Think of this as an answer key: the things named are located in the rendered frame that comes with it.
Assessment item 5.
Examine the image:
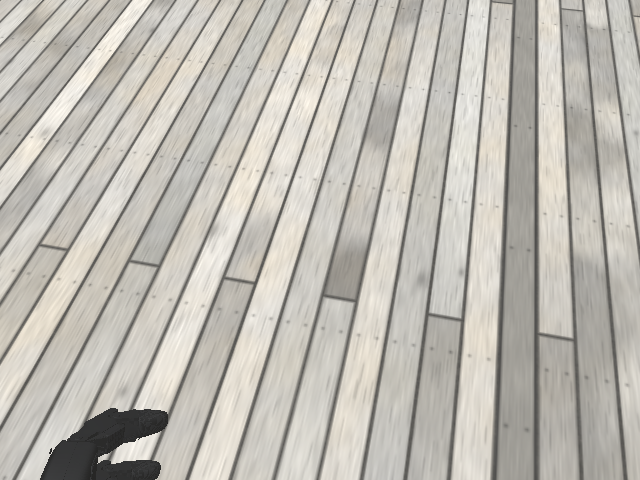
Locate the left robot hand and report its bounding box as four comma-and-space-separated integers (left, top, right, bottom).
40, 408, 168, 480

